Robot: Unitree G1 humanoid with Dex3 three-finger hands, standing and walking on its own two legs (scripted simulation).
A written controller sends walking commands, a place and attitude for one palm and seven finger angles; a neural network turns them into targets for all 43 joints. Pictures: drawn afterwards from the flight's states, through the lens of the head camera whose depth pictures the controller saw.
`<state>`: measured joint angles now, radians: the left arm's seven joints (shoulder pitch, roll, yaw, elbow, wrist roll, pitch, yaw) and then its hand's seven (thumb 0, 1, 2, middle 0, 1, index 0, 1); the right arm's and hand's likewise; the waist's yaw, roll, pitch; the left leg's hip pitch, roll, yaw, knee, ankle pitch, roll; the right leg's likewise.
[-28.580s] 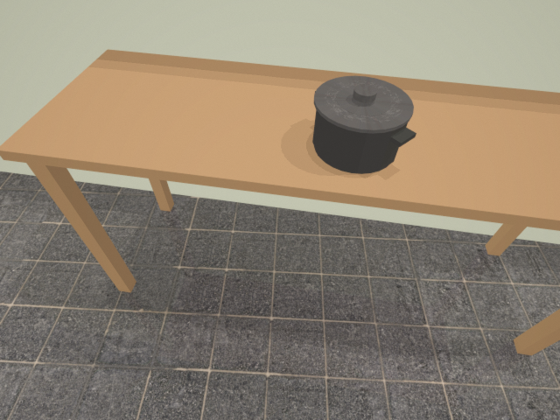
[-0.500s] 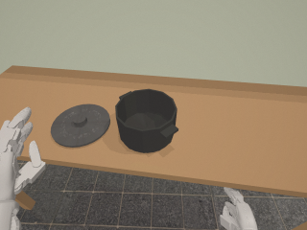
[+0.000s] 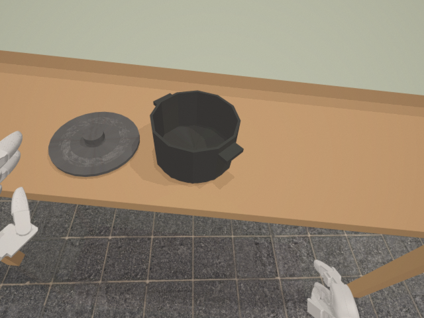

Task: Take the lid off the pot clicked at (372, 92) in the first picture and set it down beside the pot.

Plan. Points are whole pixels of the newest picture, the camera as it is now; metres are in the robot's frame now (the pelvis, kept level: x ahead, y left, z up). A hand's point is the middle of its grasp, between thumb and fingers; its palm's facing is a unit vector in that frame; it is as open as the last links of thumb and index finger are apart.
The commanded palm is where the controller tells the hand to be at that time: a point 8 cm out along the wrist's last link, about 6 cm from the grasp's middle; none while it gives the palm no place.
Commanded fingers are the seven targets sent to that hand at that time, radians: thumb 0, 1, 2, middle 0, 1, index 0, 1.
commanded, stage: step back with the hand held close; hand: left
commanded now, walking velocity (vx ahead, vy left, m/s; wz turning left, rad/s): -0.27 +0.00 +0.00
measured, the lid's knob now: (93, 135) +0.50 +0.32 +0.00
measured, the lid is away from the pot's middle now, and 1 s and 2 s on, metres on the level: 0.25 0.25 0.25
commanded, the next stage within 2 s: stop stepping back and stand still in 1.58 s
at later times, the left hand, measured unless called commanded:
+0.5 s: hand (13, 269) +0.15 +0.24 +0.17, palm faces +0.40 -0.82 -0.41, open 7.4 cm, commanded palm +0.08 +0.28 +0.19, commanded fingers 0.00 0.90 0.90 -0.20 -0.30 -0.20 -0.30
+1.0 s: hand (20, 284) +0.13 +0.22 +0.18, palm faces +0.37 -0.83 -0.41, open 7.4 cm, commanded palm +0.06 +0.26 +0.19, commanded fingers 0.00 0.90 0.90 -0.20 -0.30 -0.20 -0.30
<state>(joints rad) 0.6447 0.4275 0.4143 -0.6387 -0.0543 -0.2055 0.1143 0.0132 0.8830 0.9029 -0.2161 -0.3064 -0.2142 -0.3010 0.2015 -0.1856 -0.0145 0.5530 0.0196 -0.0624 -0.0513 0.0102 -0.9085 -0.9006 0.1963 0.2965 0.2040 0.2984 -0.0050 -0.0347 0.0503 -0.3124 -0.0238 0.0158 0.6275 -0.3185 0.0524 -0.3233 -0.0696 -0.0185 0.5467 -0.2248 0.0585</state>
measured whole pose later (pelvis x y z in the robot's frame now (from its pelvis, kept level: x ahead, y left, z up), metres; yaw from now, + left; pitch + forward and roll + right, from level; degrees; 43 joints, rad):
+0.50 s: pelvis -0.05 -0.01 -0.02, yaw +0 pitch -1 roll -2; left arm 0.57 0.40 0.41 -0.64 -0.03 -0.24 0.15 0.01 0.88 0.90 -0.21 -0.31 -0.21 -0.30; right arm 0.22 -0.18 0.00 0.54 0.03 -0.13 -0.05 0.01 -0.91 -0.90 0.20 0.30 0.21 0.30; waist -0.01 -0.04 0.05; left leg -0.43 0.00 0.01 0.76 -0.31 0.04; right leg -0.43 -0.06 -0.03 0.65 -0.20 0.05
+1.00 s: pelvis -0.07 -0.02 -0.01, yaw +0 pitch +0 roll -3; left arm 0.56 0.41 0.42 -0.68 -0.03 -0.26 0.14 0.01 0.88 0.90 -0.21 -0.31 -0.21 -0.30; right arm 0.20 -0.15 -0.01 0.59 0.01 -0.14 -0.04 0.01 -0.91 -0.90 0.20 0.30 0.21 0.30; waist -0.02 -0.04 0.05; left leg -0.49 0.05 0.01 0.74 -0.26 0.02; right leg -0.40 -0.01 -0.04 0.65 -0.25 0.04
